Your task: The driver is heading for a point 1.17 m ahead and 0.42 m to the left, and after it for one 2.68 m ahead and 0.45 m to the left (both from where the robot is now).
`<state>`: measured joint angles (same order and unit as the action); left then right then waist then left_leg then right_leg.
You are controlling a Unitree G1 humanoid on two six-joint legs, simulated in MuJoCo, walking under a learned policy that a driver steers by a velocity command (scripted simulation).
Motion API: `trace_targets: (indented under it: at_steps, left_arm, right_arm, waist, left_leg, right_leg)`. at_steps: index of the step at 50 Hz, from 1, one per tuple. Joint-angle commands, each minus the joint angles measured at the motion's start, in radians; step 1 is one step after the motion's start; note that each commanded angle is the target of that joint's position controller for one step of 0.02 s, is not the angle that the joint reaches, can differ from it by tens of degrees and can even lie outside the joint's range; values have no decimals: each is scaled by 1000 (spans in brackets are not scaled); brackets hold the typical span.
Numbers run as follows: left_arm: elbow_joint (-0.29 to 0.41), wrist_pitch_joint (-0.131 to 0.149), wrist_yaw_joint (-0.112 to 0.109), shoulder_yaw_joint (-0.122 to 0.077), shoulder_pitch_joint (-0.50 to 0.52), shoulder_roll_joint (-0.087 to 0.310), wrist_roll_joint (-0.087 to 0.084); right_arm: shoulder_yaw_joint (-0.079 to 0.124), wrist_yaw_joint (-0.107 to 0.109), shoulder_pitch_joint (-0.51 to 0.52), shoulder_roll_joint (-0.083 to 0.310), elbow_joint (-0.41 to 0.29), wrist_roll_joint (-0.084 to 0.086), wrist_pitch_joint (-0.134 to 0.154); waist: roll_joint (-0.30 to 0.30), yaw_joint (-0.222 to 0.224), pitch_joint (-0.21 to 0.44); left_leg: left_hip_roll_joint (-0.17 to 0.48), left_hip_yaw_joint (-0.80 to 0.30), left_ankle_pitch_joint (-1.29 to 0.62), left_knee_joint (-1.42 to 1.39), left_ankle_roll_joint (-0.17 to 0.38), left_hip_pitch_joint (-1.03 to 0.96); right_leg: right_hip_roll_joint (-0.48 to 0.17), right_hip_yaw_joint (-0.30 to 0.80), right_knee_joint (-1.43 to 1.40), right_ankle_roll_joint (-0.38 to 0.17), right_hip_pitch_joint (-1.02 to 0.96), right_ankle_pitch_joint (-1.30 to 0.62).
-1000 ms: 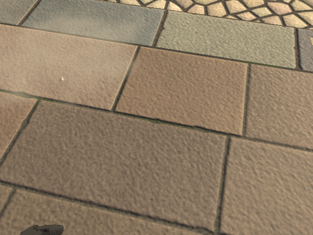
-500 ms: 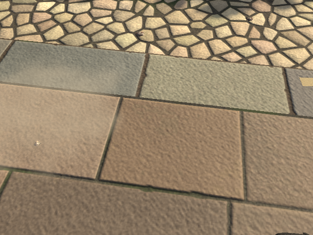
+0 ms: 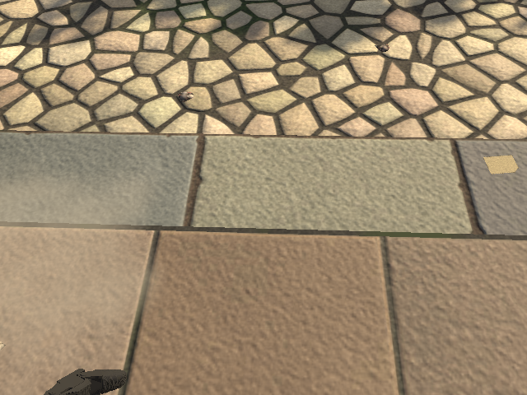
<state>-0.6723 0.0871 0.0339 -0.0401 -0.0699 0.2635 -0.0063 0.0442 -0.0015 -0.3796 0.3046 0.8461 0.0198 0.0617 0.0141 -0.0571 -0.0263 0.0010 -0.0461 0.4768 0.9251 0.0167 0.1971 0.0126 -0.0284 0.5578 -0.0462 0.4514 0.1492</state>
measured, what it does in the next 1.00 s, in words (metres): walks ahead: left foot, then right foot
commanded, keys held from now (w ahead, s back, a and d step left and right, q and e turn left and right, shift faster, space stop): w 0.02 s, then no key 0.56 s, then w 0.16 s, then w+q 0.26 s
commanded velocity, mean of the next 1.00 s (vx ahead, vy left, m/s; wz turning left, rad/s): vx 0.24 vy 0.00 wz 0.06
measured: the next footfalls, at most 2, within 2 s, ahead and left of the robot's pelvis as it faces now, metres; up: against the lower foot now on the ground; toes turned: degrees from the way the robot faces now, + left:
left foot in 0.38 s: +0.32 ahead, +0.12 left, +0.00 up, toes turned +3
right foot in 0.56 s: +0.20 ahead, -0.12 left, +0.00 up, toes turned +0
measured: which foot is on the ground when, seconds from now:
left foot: up 0.00-0.36, down 0.38-1.00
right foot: down 0.00-0.42, up 0.44-0.54, down 0.56-0.90, up 0.92-1.00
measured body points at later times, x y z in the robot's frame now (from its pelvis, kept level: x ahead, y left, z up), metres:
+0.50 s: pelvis +0.18 +0.02 +0.00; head +0.20 +0.03 +0.45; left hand +0.26 +0.28 -0.13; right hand +0.35 -0.23 -0.09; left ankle +0.27 +0.12 -0.73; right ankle +0.11 -0.11 -0.71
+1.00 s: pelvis +0.31 +0.04 +0.01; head +0.32 +0.05 +0.46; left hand +0.37 +0.32 -0.12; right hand +0.39 -0.23 -0.11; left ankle +0.28 +0.12 -0.73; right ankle +0.24 -0.12 -0.64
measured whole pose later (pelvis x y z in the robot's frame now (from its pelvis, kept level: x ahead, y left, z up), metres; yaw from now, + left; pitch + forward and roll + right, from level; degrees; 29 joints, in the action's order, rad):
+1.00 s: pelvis +0.31 +0.04 +0.01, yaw +5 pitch +1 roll +0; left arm -0.92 0.10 0.00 -0.06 -0.25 0.27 -0.02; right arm 0.07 -0.03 -0.30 0.26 0.88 0.02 0.08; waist -0.01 -0.02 -0.01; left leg -0.06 -0.01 0.27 0.46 0.07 0.20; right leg -0.03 0.03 1.10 -0.01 0.39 0.38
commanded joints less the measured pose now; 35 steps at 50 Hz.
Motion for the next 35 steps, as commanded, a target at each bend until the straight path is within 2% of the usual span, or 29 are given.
trace_targets:
  at_steps: [1,2,3,4,6,8,11,14,16,18,19,20,21,22,23,24,25,26,27,28,29,30,31,33,35]
  left_arm:
    - [-15,-6,-9,-48,-246,158,-2]
    - [-11,-5,-5,-39,-185,131,8]
    - [-8,1,-3,-32,-149,112,18]
    - [-12,5,-2,-32,-131,105,18]
    - [-36,17,-5,-35,-125,119,15]
    - [-57,13,-17,-40,-121,139,14]
    - [-87,-3,-29,-39,-150,149,14]
    - [-126,-18,-33,-38,-189,161,8]
    - [-144,-29,-35,-38,-186,165,3]
    - [-154,-40,-39,-32,-163,150,-8]
    - [-165,-38,-41,-25,-208,128,2]
    - [-168,-26,-39,-14,-282,97,31]
    - [-199,-26,-41,5,-364,39,27]
    - [-198,-41,-44,1,-316,71,20]
    - [-184,-61,-49,-6,-265,91,7]
    - [-186,-83,-56,-9,-240,91,3]
    - [-190,-103,-62,-13,-236,94,8]
    - [-202,-116,-66,-13,-249,87,12]
    - [-219,-122,-67,-9,-270,68,17]
    - [-229,-124,-65,-9,-266,72,27]
    - [-223,-125,-65,-11,-244,94,32]
    - [-237,-124,-67,-22,-251,132,21]
    - [-238,-116,-69,-21,-234,120,14]
    - [-241,-91,-72,-22,-222,113,11]
    - [-248,-61,-67,-25,-242,110,3]
  right_arm:
    - [20,-5,84,129,-123,15,48]
    - [23,-2,115,121,-127,-4,45]
    - [27,-1,93,113,-121,-13,34]
    - [25,1,62,95,-109,-15,22]
    - [19,8,38,61,-100,-20,2]
    - [10,12,86,37,-116,-27,-6]
    - [0,6,179,19,-129,-25,-5]
    - [6,-2,242,38,-145,-23,-4]
    - [12,-7,263,57,-155,-28,-1]
    - [21,-9,215,68,-137,-37,3]
    - [32,-2,191,109,-128,-44,6]
    - [40,6,179,163,-138,-55,3]
    - [25,10,170,99,-128,-57,-12]
    - [6,7,166,29,-122,-41,-25]
    - [-3,2,185,14,-112,-37,-31]
    - [-1,-2,210,29,-110,-39,-36]
    - [6,-3,257,55,-115,-37,-38]
    - [8,-1,315,66,-124,-39,-41]
    - [7,1,360,61,-128,-38,-45]
    - [8,1,348,53,-118,-33,-47]
    - [7,2,319,50,-102,-34,-47]
    - [12,6,310,57,-100,-33,-49]
    - [12,11,317,60,-95,-35,-48]
    - [19,19,293,57,-82,-19,-38]
    - [19,17,289,35,-77,-10,-20]
  waist:
    - [-106,135,148]
    - [-71,104,74]
    - [-92,64,64]
    - [-98,40,69]
    - [-89,14,74]
    - [-90,16,67]
    - [-91,56,80]
    - [-91,81,87]
    - [-93,80,82]
    - [-76,40,96]
    - [-27,47,122]
    - [72,90,197]
    - [187,98,279]
    - [181,65,274]
    - [164,64,235]
    - [137,69,202]
    - [124,84,165]
    - [129,111,145]
    - [128,136,128]
    - [112,129,113]
    - [88,103,81]
    - [25,77,36]
    - [7,80,10]
    - [-33,71,6]
    - [-80,78,-11]
  left_leg:
    - [76,-35,-65,325,16,578]
    - [98,-22,-119,269,4,539]
    - [119,-27,-146,232,-8,463]
    - [120,-22,-150,207,-23,402]
    - [106,-2,-177,141,-52,347]
    - [102,10,-264,15,-65,338]
    - [77,28,-449,-196,-54,271]
    - [57,15,-500,-303,-40,240]
    - [48,9,-448,-352,-18,231]
    - [29,26,-517,-478,16,129]
    - [70,-12,-793,-516,41,20]
    - [187,-109,-1140,-435,102,-163]
    - [290,-223,-1178,-419,230,-278]
    - [312,-282,-1056,-464,265,-240]
    - [302,-297,-874,-502,255,-193]
    - [289,-303,-706,-536,233,-140]
    - [278,-292,-577,-571,207,-58]
    - [247,-251,-469,-591,170,30]
    - [199,-193,-352,-601,129,107]
    - [151,-140,-209,-605,86,148]
    - [114,-104,-71,-607,47,174]
    - [61,-47,19,-599,21,135]
    - [46,-38,39,-563,15,102]
    - [42,-32,60,-497,43,80]
    - [12,8,22,-423,57,126]
  right_leg:
    - [-320,496,-271,-205,-590,126]
    - [-285,411,-298,-196,-461,-61]
    - [-258,339,-308,-189,-379,-250]
    - [-241,283,-316,-191,-328,-401]
    - [-225,185,-321,-201,-265,-619]
    - [-205,116,-324,-193,-243,-693]
    - [-168,54,-319,-159,-251,-650]
    - [-195,78,-290,-153,-314,-578]
    - [-215,107,-239,-145,-350,-544]
    - [-188,114,-147,-106,-353,-452]
    - [-133,97,-81,-60,-328,-374]
    - [-61,64,19,-11,-225,-146]
    - [-18,46,119,43,-124,159]
    - [-19,66,165,68,-106,372]
    - [-29,80,184,77,-74,436]
    - [-40,85,175,82,-68,421]
    - [-52,89,135,84,-100,349]
    - [-59,85,65,81,-176,261]
    - [-50,68,-41,73,-264,141]
    - [-46,63,-92,65,-310,56]
    - [-69,82,-124,48,-303,62]
    - [-55,67,-117,20,-190,277]
    - [-48,66,-133,4,-130,375]
    - [-67,87,-163,-18,-99,416]
    - [-106,147,-202,-50,-132,447]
